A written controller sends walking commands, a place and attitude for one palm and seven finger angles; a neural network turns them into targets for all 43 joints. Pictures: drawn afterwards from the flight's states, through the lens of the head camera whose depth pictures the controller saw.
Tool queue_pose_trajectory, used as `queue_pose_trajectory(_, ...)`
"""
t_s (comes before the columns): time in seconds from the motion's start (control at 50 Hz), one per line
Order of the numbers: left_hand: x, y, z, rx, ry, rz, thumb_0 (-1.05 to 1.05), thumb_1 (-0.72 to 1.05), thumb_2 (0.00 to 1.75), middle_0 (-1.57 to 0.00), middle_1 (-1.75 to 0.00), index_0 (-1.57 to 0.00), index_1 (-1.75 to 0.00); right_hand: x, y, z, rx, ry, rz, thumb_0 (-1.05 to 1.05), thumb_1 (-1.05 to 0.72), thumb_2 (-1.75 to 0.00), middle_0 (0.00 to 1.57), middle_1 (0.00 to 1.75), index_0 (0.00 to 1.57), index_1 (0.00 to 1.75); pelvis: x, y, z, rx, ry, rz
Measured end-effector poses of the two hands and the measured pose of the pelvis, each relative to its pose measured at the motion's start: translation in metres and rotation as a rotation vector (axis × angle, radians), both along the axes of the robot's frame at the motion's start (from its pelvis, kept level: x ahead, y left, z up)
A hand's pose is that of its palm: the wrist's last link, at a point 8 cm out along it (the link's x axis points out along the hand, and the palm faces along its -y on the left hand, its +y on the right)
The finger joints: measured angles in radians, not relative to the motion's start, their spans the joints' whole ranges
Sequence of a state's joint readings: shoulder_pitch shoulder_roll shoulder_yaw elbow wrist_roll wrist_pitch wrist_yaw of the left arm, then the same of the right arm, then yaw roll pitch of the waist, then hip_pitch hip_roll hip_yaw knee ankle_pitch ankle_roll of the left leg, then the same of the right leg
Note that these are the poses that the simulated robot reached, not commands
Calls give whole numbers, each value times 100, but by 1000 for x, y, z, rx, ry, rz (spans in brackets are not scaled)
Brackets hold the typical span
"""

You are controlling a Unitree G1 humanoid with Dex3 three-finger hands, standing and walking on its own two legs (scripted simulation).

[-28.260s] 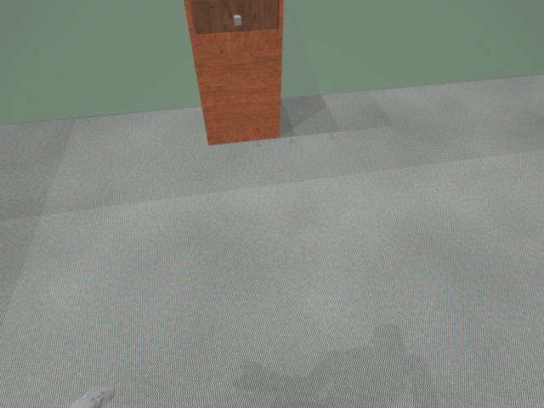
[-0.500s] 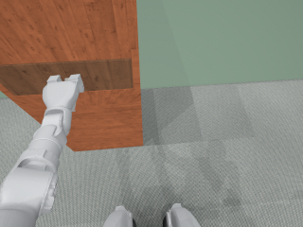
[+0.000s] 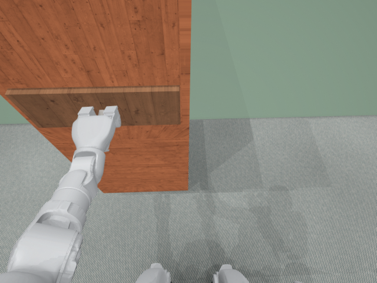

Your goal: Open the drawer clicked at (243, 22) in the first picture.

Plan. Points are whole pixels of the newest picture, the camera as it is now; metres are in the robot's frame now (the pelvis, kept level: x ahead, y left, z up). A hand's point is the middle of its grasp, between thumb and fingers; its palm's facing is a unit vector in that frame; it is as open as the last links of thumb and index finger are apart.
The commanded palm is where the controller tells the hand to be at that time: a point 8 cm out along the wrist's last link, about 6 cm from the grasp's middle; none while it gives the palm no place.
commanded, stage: pull the drawer open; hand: left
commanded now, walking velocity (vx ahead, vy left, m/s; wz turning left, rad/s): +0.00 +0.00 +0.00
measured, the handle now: (100, 123) +0.48 +0.22 -0.01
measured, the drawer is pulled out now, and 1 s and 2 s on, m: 0.01 0.12 0.16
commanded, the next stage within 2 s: none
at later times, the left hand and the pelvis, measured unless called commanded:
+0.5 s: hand (102, 144) +0.43 +0.21 -0.03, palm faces -0.07 -0.04 -1.00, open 6.0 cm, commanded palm +0.39 +0.20 +0.03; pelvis -0.02 +0.00 +0.00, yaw -2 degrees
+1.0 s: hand (95, 188) +0.32 +0.21 -0.03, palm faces -0.03 -0.10 -0.99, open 5.9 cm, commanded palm +0.28 +0.21 +0.03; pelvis +0.01 +0.00 +0.02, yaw -1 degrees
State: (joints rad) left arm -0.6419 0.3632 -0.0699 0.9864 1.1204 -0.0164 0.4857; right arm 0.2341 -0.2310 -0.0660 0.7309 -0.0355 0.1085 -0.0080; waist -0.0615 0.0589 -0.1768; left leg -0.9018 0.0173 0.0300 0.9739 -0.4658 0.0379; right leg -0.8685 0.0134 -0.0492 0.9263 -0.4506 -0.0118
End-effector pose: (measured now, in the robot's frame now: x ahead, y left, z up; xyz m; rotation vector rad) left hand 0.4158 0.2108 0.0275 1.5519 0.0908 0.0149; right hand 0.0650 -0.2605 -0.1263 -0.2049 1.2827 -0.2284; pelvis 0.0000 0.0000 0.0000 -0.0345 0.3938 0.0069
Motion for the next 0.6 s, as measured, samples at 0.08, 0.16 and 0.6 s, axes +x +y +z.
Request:
queue_pose_trajectory(0.08, 1, 0, 1, -5, 21, 9, -3, 60, 79, -36, -135, -42, -135, -12, -1, 2, -4, 5, -13, 1, -90, -90, 20, 30, 20, 30, -5, -1, 0, 2, -5, -1)
queue_pose_trajectory(0.16, 1, 0, 1, -10, 29, 9, -3, 61, 78, -36, -135, -42, -135, -32, -3, 2, -12, 33, -30, 1, -90, -90, 20, 30, 20, 30, -10, -3, -1, 2, -5, -2)
queue_pose_trajectory(0.6, -19, 1, 1, -48, 22, 0, 0, 61, 74, -36, -135, -42, -135, -79, -3, 7, 0, 87, -117, 1, -90, -90, 20, 30, 20, 30, -14, 0, 4, 6, -17, -47)
